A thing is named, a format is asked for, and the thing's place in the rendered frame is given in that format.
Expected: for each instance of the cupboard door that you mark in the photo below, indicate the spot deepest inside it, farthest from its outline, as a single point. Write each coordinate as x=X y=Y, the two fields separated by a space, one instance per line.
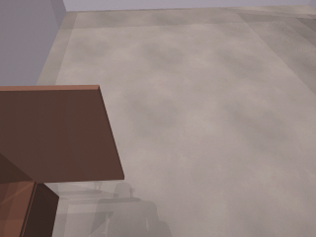
x=58 y=133

